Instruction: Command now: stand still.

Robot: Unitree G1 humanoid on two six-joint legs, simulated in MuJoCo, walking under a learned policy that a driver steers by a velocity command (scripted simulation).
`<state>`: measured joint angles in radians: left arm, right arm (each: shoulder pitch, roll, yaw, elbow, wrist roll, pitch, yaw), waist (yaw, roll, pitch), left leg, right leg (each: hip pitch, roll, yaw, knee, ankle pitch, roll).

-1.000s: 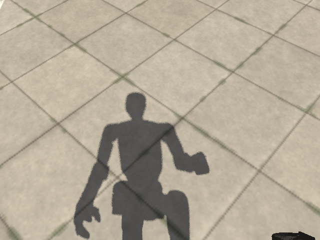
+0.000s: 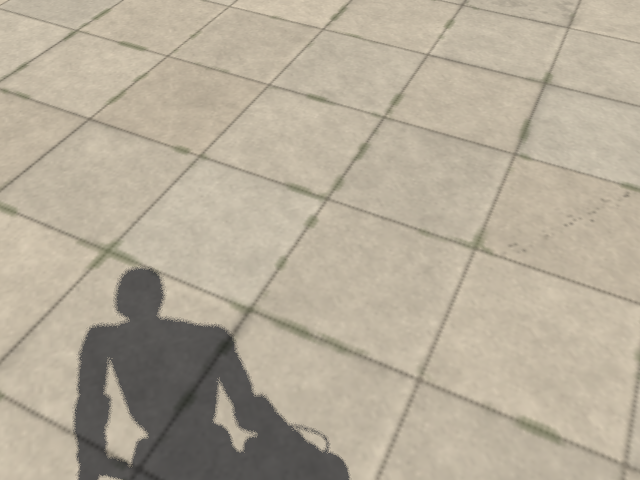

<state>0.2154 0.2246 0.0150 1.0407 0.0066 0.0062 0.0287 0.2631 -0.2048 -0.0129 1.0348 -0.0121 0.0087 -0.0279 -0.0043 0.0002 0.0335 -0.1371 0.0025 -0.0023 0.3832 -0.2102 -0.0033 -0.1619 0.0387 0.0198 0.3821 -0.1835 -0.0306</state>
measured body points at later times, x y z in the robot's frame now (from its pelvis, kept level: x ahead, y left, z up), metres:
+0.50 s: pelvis +0.00 +0.01 +0.00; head +0.00 +0.01 +0.45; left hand -0.01 +0.24 -0.16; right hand -0.01 -0.22 -0.16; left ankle +0.00 +0.12 -0.75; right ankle +0.02 -0.10 -0.75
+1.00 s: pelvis +0.01 +0.01 +0.00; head +0.01 +0.01 +0.45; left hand -0.01 +0.23 -0.16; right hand -0.02 -0.21 -0.16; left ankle +0.00 +0.12 -0.75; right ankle +0.02 -0.10 -0.75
